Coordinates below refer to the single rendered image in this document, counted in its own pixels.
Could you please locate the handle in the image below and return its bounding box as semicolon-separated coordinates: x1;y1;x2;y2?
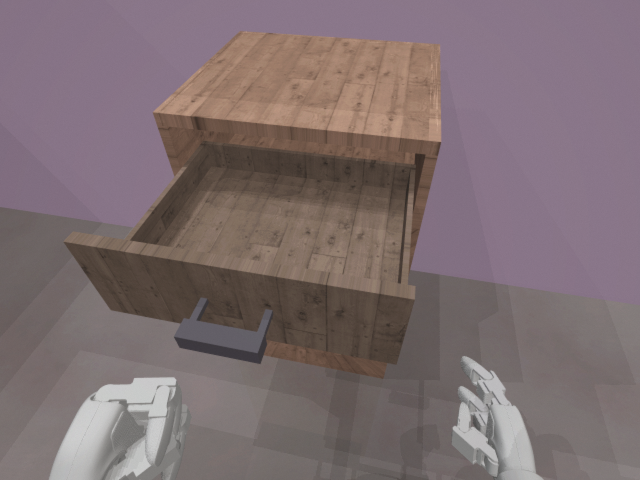
174;298;273;364

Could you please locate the drawer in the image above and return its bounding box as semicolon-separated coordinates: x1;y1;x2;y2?
63;141;416;365

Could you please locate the robot right hand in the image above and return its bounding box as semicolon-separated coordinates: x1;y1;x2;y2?
451;356;536;480

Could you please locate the cabinet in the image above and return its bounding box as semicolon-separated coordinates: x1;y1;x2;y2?
153;31;441;379

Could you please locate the robot left hand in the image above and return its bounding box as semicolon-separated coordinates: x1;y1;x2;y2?
49;377;192;480

